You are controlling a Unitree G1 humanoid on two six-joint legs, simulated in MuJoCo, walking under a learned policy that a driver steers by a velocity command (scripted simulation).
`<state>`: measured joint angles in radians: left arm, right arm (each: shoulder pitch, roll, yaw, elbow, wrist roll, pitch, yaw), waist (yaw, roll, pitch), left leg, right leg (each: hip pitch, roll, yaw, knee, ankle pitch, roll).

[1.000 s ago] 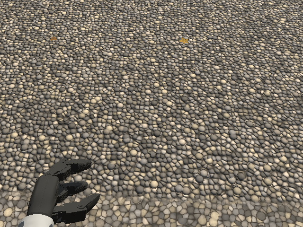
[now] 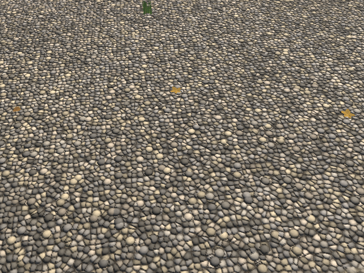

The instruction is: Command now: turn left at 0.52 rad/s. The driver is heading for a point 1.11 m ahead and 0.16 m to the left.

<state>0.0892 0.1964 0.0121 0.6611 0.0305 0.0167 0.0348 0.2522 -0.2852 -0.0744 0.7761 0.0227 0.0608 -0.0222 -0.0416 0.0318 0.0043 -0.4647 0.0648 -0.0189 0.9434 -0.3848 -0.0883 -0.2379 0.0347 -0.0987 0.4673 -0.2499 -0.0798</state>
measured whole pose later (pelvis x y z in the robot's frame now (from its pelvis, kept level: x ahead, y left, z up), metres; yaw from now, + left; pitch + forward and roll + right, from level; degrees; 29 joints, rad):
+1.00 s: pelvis +0.38 +0.08 -0.02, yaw -5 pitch +0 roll -1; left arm 0.33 0.31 0.07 0.71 -0.02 -0.07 -0.04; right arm 0.24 -0.26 -0.01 0.69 0.02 -0.15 0.00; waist 0.02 0.01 0.05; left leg -0.36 0.04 -0.10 1.36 -0.33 0.04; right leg -0.39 0.16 -0.02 0.63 -0.25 -0.15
